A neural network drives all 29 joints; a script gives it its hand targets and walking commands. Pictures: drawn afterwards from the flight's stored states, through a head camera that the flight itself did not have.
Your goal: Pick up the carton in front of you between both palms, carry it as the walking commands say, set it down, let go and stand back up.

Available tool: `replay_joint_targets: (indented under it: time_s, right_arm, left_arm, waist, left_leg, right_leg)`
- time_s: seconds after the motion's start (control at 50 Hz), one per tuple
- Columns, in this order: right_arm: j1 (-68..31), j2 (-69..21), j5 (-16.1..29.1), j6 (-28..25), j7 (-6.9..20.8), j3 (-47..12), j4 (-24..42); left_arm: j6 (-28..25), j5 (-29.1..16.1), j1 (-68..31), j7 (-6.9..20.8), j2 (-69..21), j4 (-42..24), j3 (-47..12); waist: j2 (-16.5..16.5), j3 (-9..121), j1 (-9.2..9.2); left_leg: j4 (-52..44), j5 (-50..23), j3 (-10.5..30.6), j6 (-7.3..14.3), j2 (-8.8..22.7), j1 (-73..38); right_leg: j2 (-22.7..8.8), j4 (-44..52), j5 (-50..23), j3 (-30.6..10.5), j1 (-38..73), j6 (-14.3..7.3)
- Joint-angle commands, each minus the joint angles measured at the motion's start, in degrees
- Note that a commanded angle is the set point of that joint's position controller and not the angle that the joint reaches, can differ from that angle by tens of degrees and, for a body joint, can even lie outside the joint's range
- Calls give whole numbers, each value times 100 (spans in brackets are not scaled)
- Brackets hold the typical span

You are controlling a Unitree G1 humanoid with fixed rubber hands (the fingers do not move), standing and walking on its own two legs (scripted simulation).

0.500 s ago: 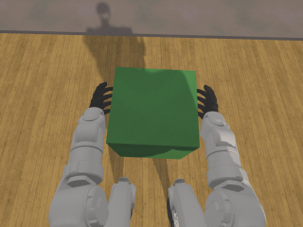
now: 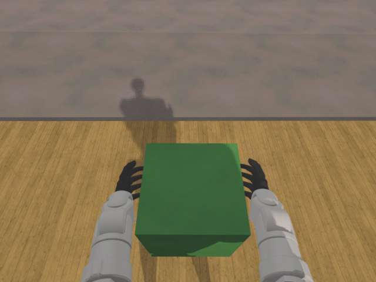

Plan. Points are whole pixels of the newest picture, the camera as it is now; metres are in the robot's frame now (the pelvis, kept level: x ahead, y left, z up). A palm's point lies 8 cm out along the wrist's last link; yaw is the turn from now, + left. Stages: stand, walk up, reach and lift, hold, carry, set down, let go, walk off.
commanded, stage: reach and lift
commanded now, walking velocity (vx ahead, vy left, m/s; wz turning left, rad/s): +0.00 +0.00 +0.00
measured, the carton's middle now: (191, 204) +0.34 +0.00 -0.08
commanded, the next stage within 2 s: hold in 1.24 s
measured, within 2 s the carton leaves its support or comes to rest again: neither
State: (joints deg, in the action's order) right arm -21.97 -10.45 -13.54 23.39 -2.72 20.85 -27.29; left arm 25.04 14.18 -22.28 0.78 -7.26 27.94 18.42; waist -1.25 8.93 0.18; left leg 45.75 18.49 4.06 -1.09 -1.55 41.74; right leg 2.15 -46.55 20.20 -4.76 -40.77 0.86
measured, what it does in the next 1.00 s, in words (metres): stands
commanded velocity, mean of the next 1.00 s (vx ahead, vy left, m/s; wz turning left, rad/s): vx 0.00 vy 0.00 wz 0.00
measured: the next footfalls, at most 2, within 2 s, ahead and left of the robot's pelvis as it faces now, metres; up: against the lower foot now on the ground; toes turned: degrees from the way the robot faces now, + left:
none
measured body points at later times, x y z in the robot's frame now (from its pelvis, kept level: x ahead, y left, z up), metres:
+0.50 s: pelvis +0.00 +0.00 +0.04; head -0.02 +0.00 +0.49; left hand +0.31 +0.15 +0.05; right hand +0.32 -0.15 +0.06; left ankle +0.04 +0.13 -0.70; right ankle +0.02 -0.13 -0.70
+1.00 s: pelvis +0.02 +0.00 +0.04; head -0.01 +0.01 +0.49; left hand +0.32 +0.15 +0.07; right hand +0.32 -0.15 +0.07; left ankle +0.03 +0.13 -0.70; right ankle +0.02 -0.13 -0.70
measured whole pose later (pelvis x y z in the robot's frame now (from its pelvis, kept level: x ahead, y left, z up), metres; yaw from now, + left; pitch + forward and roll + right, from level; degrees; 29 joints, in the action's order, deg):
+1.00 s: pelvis +0.02 +0.00 +0.04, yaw +0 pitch -5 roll +0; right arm -16.5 -9.1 -16.9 36.9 0.5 15.0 -18.3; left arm 38.7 16.5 -15.5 0.8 -8.8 16.9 13.2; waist -0.4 -0.9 0.4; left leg 21.4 10.6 4.0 -0.7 -0.9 6.2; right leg 1.0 -21.9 12.1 -5.3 -5.2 0.7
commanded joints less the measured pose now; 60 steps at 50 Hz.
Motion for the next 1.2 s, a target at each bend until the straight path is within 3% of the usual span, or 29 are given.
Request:
replay_joint_targets:
  time_s: [0.0, 0.16, 0.26, 0.36, 0.54, 0.94, 1.18]
  right_arm:
    - [-2578, -5768, 920, 190, 1519, -3582, -298]
    - [-1943, -5674, 1044, 717, 1592, -3767, 197]
    - [-1939, -5466, 870, 995, 1651, -3416, 128]
    - [-2490, -5470, 743, 1004, 1733, -3109, -13]
    - [-2864, -5485, 791, 985, 1779, -3253, 113]
    - [-1919, -5210, 977, 1237, 1713, -3559, 915]
    - [-1773, -5202, 1078, 1420, 1645, -3689, 1210]
  left_arm:
    - [-4, -1038, -2729, 1293, -5760, -76, -3437]
    - [518, -1145, -2202, 1277, -5585, -761, -3680]
    - [815, -956, -2126, 1317, -5461, -653, -3300]
    - [833, -835, -2687, 1420, -5494, -485, -2999]
    - [834, -901, -3014, 1416, -5598, -614, -3165]
    - [1111, -1103, -2003, 1274, -5488, -1346, -3470]
    - [1267, -1178, -1905, 1278, -5334, -1664, -3558]
  waist:
    - [144, 2298, 37]
    - [51, 1311, 23]
    - [65, 344, 42]
    - [54, 115, 27]
    - [115, 543, 27]
    - [148, 588, 25]
    - [89, 449, 29]
  left_leg:
    - [-894, -1905, -2, 109, -495, -2407]
    - [-1871, -1987, 5, 81, -419, -3425]
    - [-2271, -1221, -26, 123, -388, -3502]
    - [-2312, -622, -107, 168, -354, -3487]
    - [-2341, -786, -115, 118, -347, -3728]
    - [-2596, -2117, -32, 42, -378, -4308]
    - [-2650, -2078, -43, 54, -410, -4331]
  right_leg:
    - [450, 1069, -1827, 33, 1608, -31]
    - [345, 2058, -2071, -13, 2817, -14]
    - [282, 2471, -1287, -13, 2896, -66]
    - [245, 2532, -609, 41, 2796, -114]
    - [288, 2509, -795, 99, 3091, -120]
    - [370, 2733, -2072, 70, 3662, -48]
    - [348, 2804, -2157, 34, 3781, -3]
